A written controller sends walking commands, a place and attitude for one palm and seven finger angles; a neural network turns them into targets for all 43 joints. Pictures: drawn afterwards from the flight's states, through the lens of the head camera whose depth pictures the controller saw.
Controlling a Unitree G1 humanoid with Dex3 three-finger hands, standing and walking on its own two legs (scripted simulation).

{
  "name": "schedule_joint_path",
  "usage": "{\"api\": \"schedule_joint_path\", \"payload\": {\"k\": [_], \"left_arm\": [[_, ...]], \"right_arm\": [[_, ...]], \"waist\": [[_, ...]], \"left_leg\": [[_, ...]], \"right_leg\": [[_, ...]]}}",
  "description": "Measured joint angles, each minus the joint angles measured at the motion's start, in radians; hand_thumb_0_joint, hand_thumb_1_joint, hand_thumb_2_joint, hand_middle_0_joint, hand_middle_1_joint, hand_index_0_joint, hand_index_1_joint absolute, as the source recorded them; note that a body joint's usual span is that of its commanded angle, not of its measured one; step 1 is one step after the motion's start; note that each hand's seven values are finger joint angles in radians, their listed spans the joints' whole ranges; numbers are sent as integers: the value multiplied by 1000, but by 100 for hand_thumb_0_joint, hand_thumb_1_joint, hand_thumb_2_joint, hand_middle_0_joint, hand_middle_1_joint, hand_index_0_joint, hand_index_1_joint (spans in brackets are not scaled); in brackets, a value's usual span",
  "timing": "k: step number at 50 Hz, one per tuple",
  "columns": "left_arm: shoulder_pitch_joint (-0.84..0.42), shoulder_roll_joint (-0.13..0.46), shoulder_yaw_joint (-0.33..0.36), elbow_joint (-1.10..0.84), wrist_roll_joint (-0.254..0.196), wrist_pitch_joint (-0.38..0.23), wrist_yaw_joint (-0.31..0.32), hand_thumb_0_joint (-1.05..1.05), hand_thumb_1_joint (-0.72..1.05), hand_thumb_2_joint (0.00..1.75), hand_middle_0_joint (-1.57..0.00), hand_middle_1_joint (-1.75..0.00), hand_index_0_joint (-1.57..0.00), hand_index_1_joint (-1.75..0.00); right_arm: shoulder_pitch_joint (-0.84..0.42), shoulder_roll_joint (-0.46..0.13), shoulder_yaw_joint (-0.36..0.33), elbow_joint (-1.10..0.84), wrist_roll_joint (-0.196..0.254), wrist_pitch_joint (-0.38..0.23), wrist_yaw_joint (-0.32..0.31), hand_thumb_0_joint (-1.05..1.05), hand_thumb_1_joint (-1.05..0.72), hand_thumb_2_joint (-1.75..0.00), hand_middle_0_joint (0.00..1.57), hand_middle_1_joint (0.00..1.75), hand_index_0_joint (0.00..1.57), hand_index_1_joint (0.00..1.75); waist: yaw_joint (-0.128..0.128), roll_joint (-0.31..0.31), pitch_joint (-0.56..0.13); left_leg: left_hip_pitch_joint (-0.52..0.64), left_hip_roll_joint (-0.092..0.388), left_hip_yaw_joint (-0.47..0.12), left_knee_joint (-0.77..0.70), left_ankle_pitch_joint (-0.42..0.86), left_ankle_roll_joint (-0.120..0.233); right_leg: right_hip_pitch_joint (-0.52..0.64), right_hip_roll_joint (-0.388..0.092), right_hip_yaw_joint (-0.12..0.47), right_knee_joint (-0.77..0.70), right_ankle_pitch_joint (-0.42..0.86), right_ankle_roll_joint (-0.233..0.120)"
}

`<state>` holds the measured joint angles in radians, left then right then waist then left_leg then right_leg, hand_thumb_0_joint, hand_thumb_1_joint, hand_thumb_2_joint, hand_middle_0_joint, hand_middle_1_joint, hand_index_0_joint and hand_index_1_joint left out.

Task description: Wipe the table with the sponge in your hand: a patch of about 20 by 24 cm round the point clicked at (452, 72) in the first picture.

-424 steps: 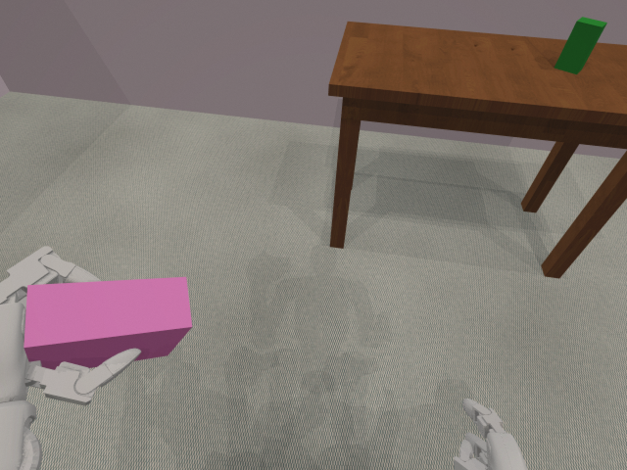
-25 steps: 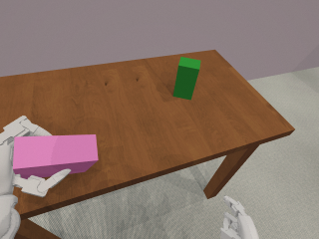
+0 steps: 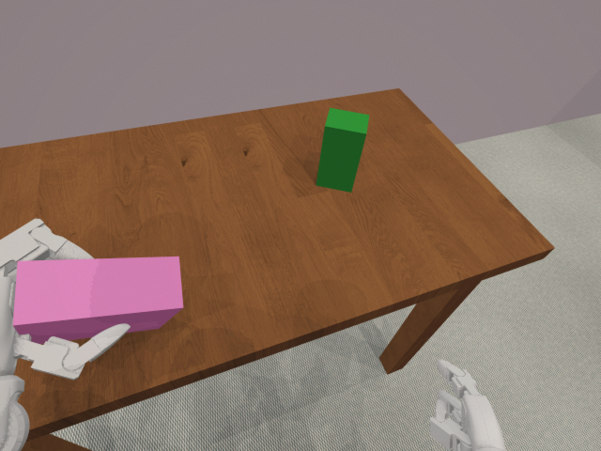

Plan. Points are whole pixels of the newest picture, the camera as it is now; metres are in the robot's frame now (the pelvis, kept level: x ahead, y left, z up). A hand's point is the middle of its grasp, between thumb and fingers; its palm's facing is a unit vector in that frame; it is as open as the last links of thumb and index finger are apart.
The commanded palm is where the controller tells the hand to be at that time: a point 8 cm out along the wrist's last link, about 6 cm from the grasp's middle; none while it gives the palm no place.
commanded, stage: come to a stop and stand still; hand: left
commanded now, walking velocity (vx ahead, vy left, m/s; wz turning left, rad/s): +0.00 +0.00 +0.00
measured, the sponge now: (125, 299) +0.23 +0.21 +0.13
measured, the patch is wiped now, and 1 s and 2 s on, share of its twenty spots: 0.00 0.00 0.00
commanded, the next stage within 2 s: look again from close up in 0.02 s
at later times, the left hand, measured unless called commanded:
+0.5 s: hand (69, 302) +0.21 +0.24 +0.16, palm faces +0.36 -0.86 -0.36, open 9.3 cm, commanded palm +0.16 +0.28 +0.17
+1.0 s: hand (29, 317) +0.19 +0.26 +0.17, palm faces +0.52 -0.59 -0.61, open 9.4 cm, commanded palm +0.16 +0.27 +0.19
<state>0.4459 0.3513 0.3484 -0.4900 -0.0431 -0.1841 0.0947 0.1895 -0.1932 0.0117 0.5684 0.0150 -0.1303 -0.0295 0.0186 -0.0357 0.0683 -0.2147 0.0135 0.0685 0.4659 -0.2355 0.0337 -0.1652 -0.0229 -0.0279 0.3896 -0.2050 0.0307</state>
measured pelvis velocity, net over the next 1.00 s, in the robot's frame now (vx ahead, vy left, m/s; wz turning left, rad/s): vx -0.01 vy -0.04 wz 0.07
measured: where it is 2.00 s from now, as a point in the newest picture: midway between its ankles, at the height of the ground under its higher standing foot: outside the picture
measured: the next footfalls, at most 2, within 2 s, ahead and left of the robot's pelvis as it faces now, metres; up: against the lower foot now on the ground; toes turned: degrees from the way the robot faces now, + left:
none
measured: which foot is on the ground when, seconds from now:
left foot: down 0.00-1.00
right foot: down 0.00-1.00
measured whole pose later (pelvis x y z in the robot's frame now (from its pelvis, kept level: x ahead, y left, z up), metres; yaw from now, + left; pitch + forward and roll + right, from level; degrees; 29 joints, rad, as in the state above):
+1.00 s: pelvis -0.01 -0.04 -0.01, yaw +4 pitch -1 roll -1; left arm 0.30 0.52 0.36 -0.43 0.13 0.00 0.14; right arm 0.14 -0.22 0.04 0.60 -0.01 -0.06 -0.02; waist 0.09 0.02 0.00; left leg -0.33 0.04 -0.02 0.62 -0.28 -0.02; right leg -0.27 0.00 -0.10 0.59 -0.31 -0.03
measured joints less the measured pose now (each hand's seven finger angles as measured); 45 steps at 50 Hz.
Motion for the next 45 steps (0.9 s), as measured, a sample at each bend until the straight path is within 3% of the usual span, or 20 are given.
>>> {"api": "schedule_joint_path", "payload": {"k": [26,27,28,30,33,35,38,41,45], "left_arm": [[10,6,-1,-6,-5,5,9,-1,-43,102,-81,-136,-82,-135],[-29,49,-4,5,2,0,1,-1,-43,102,-81,-136,-82,-135],[-113,110,-3,39,35,2,-16,-1,-43,102,-81,-136,-82,-135],[-272,181,13,132,60,39,-30,-1,-43,102,-81,-136,-82,-135],[-371,160,58,198,16,180,-43,-1,-43,102,-81,-136,-82,-135],[-346,114,47,180,9,277,-55,-1,-43,102,-81,-136,-82,-135],[-209,85,-38,89,82,356,-84,-1,-43,102,-81,-136,-81,-136],[-65,98,-106,8,125,317,-92,-1,-43,102,-81,-137,-81,-136],[-6,159,-75,-41,123,201,-31,-1,-43,102,-81,-136,-81,-136]], "right_arm": [[10,2,-2,1,1,17,-6,1,-90,-90,20,30,20,30],[29,-7,14,-22,18,23,-30,1,-90,-90,20,30,20,30],[49,-10,17,-28,3,19,-42,1,-90,-90,20,30,20,30],[45,-19,26,4,-18,24,-15,1,-90,-90,20,30,20,30],[3,-34,42,48,-7,41,19,1,-90,-90,20,30,20,30],[-15,-45,42,49,4,44,33,1,-90,-90,20,30,20,30],[-39,-53,46,17,7,59,50,2,-90,-90,20,30,20,30],[-59,-39,49,-16,-10,67,47,1,-90,-90,20,30,20,30],[-53,-11,42,-15,-21,58,24,1,-90,-90,20,30,20,30]], "waist": [[-6,12,-11],[-1,13,-13],[18,7,-10],[30,1,-13],[34,19,-30],[29,47,-43],[13,74,-55],[5,69,-55],[42,33,-56]], "left_leg": [[-1,1,4,-5,7,2],[-16,-1,-5,8,4,3],[-25,-9,-14,23,1,3],[-37,-22,-32,42,-2,-2],[-32,-20,-21,51,-8,-5],[-25,-16,-12,53,-13,-3],[-28,-15,-3,60,-19,-1],[-49,-12,-4,77,-23,-8],[-78,7,-29,107,-31,-32]], "right_leg": [[-1,1,4,-9,11,1],[-13,1,1,10,-3,8],[-25,-4,-4,39,-8,-5],[-41,-17,-22,85,-37,-15],[-47,-16,-9,108,-50,-17],[-43,-12,0,107,-48,-12],[-55,-13,9,124,-56,-9],[-83,-10,9,159,-72,-14],[-105,8,-15,188,-89,-37]]}}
